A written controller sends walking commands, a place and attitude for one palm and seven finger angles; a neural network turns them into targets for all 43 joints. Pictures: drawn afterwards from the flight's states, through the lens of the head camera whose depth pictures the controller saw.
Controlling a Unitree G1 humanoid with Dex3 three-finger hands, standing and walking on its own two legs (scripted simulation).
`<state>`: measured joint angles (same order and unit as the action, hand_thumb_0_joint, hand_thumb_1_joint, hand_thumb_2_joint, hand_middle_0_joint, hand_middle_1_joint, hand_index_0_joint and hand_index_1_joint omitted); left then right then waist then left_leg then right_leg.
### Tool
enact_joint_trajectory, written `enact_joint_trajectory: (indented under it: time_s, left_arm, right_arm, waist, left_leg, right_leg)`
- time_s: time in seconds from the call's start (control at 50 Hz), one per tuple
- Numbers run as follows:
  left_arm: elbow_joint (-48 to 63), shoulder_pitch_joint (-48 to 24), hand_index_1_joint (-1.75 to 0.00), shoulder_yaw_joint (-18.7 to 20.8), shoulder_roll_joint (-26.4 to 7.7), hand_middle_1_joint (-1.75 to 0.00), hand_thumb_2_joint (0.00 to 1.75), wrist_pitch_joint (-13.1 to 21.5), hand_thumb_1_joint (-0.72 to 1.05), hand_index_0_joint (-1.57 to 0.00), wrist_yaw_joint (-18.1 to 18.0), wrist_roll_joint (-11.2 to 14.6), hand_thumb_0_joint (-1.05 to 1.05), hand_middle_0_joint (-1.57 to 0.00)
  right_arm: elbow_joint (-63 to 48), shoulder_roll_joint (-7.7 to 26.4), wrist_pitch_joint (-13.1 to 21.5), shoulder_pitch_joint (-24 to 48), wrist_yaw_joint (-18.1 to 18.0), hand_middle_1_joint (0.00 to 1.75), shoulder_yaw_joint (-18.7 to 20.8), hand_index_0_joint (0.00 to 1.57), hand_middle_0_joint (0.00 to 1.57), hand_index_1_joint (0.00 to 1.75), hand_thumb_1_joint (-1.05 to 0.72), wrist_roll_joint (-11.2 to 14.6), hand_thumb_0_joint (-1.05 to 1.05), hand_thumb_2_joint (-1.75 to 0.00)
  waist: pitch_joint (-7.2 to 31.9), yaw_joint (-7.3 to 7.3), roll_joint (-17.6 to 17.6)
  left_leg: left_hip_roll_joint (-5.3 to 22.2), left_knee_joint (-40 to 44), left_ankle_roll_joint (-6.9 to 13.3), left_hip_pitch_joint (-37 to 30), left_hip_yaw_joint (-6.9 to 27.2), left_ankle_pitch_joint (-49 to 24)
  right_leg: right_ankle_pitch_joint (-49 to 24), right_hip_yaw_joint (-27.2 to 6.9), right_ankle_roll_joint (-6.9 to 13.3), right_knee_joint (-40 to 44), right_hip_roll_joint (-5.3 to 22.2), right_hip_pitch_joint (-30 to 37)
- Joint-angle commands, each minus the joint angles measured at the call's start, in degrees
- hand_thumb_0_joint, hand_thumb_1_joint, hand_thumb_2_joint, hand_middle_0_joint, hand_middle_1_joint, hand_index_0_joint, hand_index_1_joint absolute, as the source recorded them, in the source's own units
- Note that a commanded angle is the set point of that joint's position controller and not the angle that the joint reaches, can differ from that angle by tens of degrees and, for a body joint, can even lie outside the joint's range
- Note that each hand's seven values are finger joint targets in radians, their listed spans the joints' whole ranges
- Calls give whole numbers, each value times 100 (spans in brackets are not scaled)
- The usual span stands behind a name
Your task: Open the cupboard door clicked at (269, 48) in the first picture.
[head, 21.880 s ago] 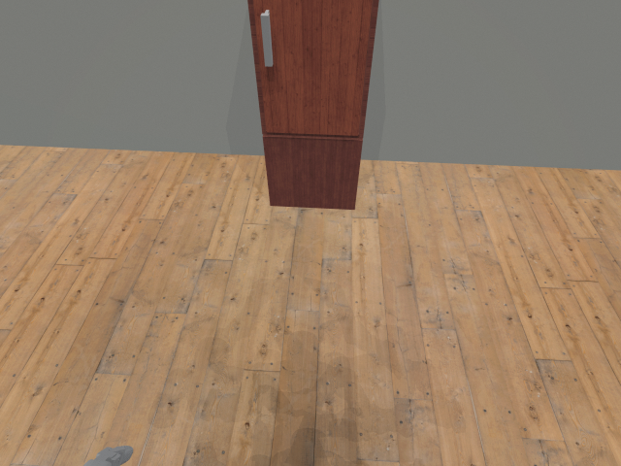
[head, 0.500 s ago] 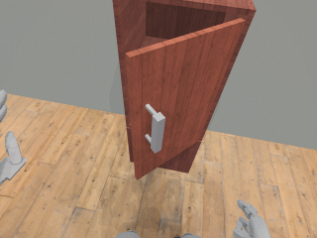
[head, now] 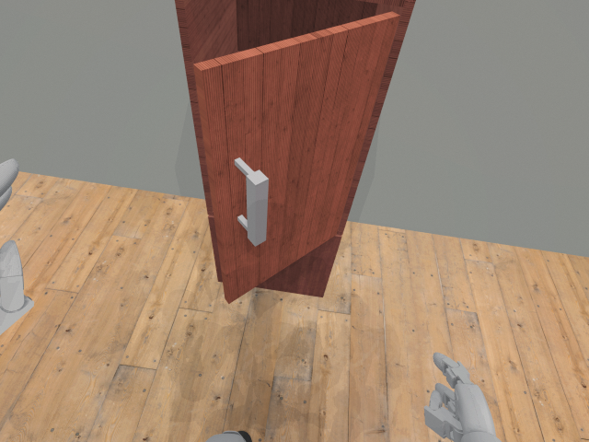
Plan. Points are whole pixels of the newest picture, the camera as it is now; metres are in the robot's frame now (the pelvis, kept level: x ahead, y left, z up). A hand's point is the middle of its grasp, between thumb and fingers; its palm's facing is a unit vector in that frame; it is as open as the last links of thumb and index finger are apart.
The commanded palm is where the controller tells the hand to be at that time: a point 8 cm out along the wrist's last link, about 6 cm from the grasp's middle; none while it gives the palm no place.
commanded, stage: stop stepping back and stand still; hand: left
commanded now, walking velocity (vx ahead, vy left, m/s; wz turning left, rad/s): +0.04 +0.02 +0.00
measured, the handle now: (249, 203) +0.47 +0.10 +0.03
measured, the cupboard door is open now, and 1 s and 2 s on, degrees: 46 46 46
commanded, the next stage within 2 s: let the arm hang, fingers relaxed in 1.30 s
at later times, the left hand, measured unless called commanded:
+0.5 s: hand out of the picture +0.13 +0.29 +0.18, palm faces +0.42 -0.76 -0.50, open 7.4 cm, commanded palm +0.06 +0.32 +0.19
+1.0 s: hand out of the picture +0.08 +0.29 +0.18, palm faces +0.42 -0.78 -0.46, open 7.4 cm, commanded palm +0.02 +0.33 +0.19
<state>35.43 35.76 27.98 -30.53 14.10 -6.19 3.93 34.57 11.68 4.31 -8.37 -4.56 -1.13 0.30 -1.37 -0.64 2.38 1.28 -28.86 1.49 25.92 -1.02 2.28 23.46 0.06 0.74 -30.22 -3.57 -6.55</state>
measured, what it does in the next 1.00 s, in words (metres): walks backwards: left foot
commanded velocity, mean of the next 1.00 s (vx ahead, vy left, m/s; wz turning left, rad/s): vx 0.00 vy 0.00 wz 0.00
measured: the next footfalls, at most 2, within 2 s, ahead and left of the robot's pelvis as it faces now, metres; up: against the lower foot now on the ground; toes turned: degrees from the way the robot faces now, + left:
left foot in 0.30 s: -0.05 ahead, +0.13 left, +0.00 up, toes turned +1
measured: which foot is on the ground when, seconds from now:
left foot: down 0.00-0.14, up 0.16-0.28, down 0.30-1.00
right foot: down 0.00-1.00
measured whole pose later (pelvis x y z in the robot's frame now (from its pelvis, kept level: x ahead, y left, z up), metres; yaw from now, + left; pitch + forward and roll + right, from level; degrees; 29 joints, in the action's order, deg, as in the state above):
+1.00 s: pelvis -0.12 +0.03 +0.01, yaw +1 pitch -1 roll +0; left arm 27.1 30.4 22.7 -24.1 12.4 -8.3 1.2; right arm 35.3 12.1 9.4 -11.8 -4.3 -0.7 -0.8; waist -1.1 -0.4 0.9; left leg -0.6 -26.2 1.1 13.5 -0.3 11.4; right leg 11.1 1.8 1.6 -24.7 -1.7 -12.4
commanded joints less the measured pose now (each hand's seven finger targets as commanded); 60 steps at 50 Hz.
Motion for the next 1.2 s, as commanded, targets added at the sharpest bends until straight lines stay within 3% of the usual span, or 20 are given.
enact_joint_trajectory:
  time_s: [0.0, 0.04, 0.06, 0.08, 0.12, 0.14, 0.18, 0.26, 0.3, 0.34, 0.36, 0.44, 0.48, 0.52, 0.58, 0.62, 0.72, 0.8, 0.98, 1.18]
  left_arm:
    - [213, -98, -30, 577, -470, -30, 90, 62, 90, -20, -209, 95, 0, -20]
    - [-38, -349, -30, 489, -401, -30, 90, -35, 90, -20, -254, 6, 0, -20]
    - [-67, -527, -30, 423, -360, -30, 90, -55, 90, -20, -261, -62, 0, -20]
    - [-138, -577, -30, 357, -351, -30, 90, -66, 90, -20, -257, -98, 0, -20]
    - [198, -582, -30, 240, -461, -30, 90, -69, 90, -20, -272, -95, 0, -20]
    - [368, -692, -30, 192, -452, -30, 90, -79, 90, -20, -277, -145, 0, -20]
    - [612, -1003, -30, 139, -406, -30, 90, -42, 90, -20, -293, -228, 0, -20]
    - [615, -1465, -30, 147, -397, -30, 90, 23, 90, -20, -433, -310, 0, -20]
    - [635, -1189, -30, 284, -528, -30, 90, 57, 90, -20, -494, -337, 0, -20]
    - [657, -1072, -30, 400, -578, -30, 90, 68, 90, -20, -477, -312, 0, -20]
    - [826, -1010, -30, 392, -556, -30, 90, 76, 90, -20, -411, -274, 0, -20]
    - [639, -290, -30, 381, -317, -30, 90, 39, 90, -20, -366, -213, 0, -20]
    - [344, 31, -30, 392, -258, -30, 90, -26, 90, -20, -337, -190, 0, -20]
    - [20, 212, -30, 473, -356, -30, 90, -23, 90, -20, -309, -155, 0, -20]
    - [-304, -186, -30, 324, -218, -30, 90, -104, 90, -20, -279, -100, 0, -20]
    - [-375, -538, -30, 259, -260, -30, 90, -112, 90, -20, -312, -149, 0, -20]
    - [86, -1568, -30, -20, -254, -30, 90, -11, 90, -20, -363, -285, 0, -20]
    - [728, -1363, -30, 120, -464, -30, 90, 68, 90, -20, -381, -331, 0, -20]
    - [-281, -321, -30, 237, -134, -30, 90, 79, 90, -20, -319, -195, 0, -20]
    - [205, -1154, -30, 12, -211, -30, 90, 103, 90, -20, -314, -316, 0, -20]
  right_arm:
    - [-821, 855, 362, 343, -52, 30, 335, 20, 20, 30, -90, -9, 0, -90]
    - [-843, 904, 367, 418, -98, 30, 321, 20, 20, 30, -90, -63, 0, -90]
    - [-871, 919, 355, 426, -105, 30, 345, 20, 20, 30, -90, -76, 0, -90]
    - [-882, 892, 342, 367, -84, 30, 375, 20, 20, 30, -90, -66, 0, -90]
    - [-798, 779, 332, 262, -77, 30, 464, 20, 20, 30, -90, -7, 0, -90]
    - [-750, 820, 333, 277, -64, 30, 468, 20, 20, 30, -90, -46, 0, -90]
    - [-706, 721, 451, 193, -30, 30, 328, 20, 20, 30, -90, -48, 0, -90]
    - [-585, 732, 739, 105, -226, 30, 253, 20, 20, 30, -90, -79, 0, -90]
    - [-680, 896, 834, -26, -242, 30, 335, 20, 20, 30, -90, -53, 0, -90]
    - [-699, 701, 865, -207, -123, 30, 292, 20, 20, 30, -90, -77, 0, -90]
    - [-658, 642, 850, -197, -68, 30, 277, 20, 20, 30, -90, -120, 0, -90]
    - [-713, 676, 887, -37, 55, 30, 260, 20, 20, 30, -90, -98, 0, -90]
    - [-716, 710, 816, 73, 77, 30, 237, 20, 20, 30, -90, -54, 0, -90]
    - [-763, 652, 687, 215, 86, 30, 239, 20, 20, 30, -90, -87, 0, -90]
    - [-586, 648, 507, 88, 51, 30, 353, 20, 20, 30, -90, -37, 0, -90]
    - [-518, 601, 482, 137, 5, 30, 314, 20, 20, 30, -90, -57, 0, -90]
    - [-510, 746, 709, 206, -158, 30, 283, 20, 20, 30, -90, -64, 0, -90]
    - [-630, 737, 826, 181, -139, 30, 243, 20, 20, 30, -90, -87, 0, -90]
    - [-717, 734, 679, 110, 17, 30, 319, 20, 20, 30, -90, -56, 0, -90]
    - [-711, 767, 745, 136, -78, 30, 282, 20, 20, 30, -90, -72, 0, -90]
  waist:
    - [758, 40, -1489]
    - [-76, 41, -1374]
    - [-168, 8, -1256]
    - [-69, 7, -761]
    - [120, 26, 839]
    - [-48, 105, 1031]
    - [117, 17, 387]
    - [240, 17, -743]
    - [765, 177, -1765]
    - [1140, 91, -1513]
    - [1190, 34, -1837]
    - [935, 109, -1198]
    - [776, 92, -871]
    - [459, 30, -191]
    - [216, -11, 739]
    - [208, -14, 640]
    - [290, 68, -633]
    - [766, 172, -1410]
    - [358, 67, -320]
    - [538, 87, -773]
  left_leg:
    - [886, 961, 393, -1969, 1169, -4]
    - [831, 1911, 225, -191, 1381, 3050]
    - [609, 1826, 48, 28, 1083, 3302]
    - [302, 1254, -109, -260, 711, 3101]
    - [-377, -1868, -344, -1589, 75, 1592]
    - [-325, -2960, -290, -884, 273, 1625]
    - [-24, -2859, -200, -107, 329, 1629]
    - [-25, 564, -70, -1255, 141, 841]
    - [910, 616, 178, -2104, 1120, -1494]
    - [945, 362, 309, -2723, 1253, -3294]
    - [939, 629, 143, -2663, 1411, -3343]
    - [1047, 1028, 420, -1436, 1196, -888]
    - [779, 949, 244, -822, 870, 257]
    - [348, 642, -33, -417, 624, 1532]
    - [-76, -1052, -198, -1031, 283, 1595]
    - [-29, -1476, -145, -844, 317, 1697]
    - [202, 708, 46, -1475, 541, 874]
    - [448, 1012, 89, -1389, 845, -205]
    - [115, 653, -83, -828, 504, 1237]
    - [284, 1309, 32, -924, 725, 1654]
  right_leg:
    - [347, 60, -354, 128, 118, -1452]
    - [663, 123, -42, 474, 31, -658]
    - [716, 156, 78, 699, 50, -560]
    - [1168, -36, 185, 1170, 237, -896]
    - [2364, -1560, 708, 2476, 1624, -2847]
    - [1619, -1812, 951, 2459, 2040, -2794]
    - [-546, -1106, 838, 1725, 1893, -1714]
    - [-2016, -473, 316, 557, 1114, -886]
    - [-1258, -58, -82, -287, 507, -1090]
    - [-537, 138, -94, -500, 225, -1272]
    - [-105, 194, -113, -792, 180, -1258]
    - [-147, 56, -163, -362, 300, -405]
    - [-824, 168, -178, 480, 296, 132]
    - [-893, -477, 60, 1254, 703, -14]
    - [750, -1650, 550, 2167, 1583, -1626]
    - [175, -1562, 644, 2005, 1695, -1561]
    - [-812, -598, 52, 1077, 763, -926]
    - [-1730, -162, -108, 386, 460, -183]
    - [-980, -649, 36, 1388, 718, -403]
    - [-881, -216, -111, 1076, 409, -204]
